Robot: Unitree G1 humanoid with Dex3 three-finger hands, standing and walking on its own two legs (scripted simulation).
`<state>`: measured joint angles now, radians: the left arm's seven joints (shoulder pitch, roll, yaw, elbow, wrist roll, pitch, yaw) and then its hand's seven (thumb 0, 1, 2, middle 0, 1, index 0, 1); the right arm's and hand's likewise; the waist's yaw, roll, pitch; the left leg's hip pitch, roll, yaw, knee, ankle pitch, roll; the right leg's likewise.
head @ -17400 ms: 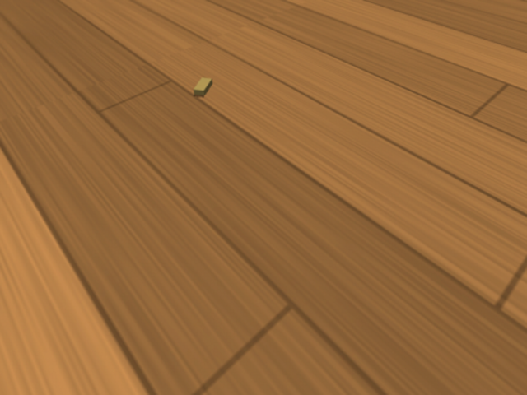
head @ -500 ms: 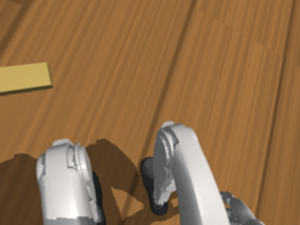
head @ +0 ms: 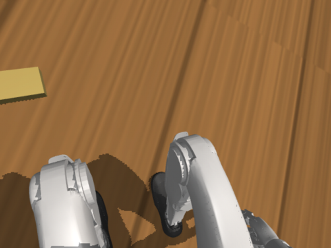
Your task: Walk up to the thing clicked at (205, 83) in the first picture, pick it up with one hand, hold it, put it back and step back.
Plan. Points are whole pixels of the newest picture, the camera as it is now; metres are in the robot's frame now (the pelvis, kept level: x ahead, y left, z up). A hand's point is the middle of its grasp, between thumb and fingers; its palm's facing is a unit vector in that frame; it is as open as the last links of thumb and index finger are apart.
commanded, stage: rise first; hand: left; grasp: from above
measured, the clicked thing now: (10, 86) +0.51 +0.33 -0.31
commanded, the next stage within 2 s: none
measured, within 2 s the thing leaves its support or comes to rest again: neither
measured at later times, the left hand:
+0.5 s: hand out of the picture +0.45 +0.36 -0.19, palm faces -0.45 -0.11 -0.89, open 14.1 cm
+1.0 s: hand out of the picture +0.46 +0.36 -0.19, palm faces -0.45 -0.11 -0.89, open 14.1 cm
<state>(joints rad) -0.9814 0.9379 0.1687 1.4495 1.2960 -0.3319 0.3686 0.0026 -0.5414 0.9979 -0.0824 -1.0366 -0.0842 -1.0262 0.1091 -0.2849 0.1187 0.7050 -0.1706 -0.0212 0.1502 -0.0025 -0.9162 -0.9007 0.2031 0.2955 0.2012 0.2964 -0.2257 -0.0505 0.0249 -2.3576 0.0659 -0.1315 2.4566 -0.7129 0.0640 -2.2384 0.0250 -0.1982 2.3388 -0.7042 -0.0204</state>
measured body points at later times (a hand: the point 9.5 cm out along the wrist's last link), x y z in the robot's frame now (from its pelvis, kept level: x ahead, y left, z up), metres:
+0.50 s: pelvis +0.00 +0.00 +0.00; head +0.26 +0.11 +0.35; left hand +0.47 +0.37 -0.14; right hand +0.06 -0.27 -0.09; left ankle +0.07 +0.11 -0.29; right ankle +0.10 -0.10 -0.29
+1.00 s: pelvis +0.00 +0.00 +0.00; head +0.26 +0.11 +0.35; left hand +0.48 +0.37 -0.14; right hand +0.05 -0.26 -0.08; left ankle +0.07 +0.11 -0.29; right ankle +0.10 -0.10 -0.29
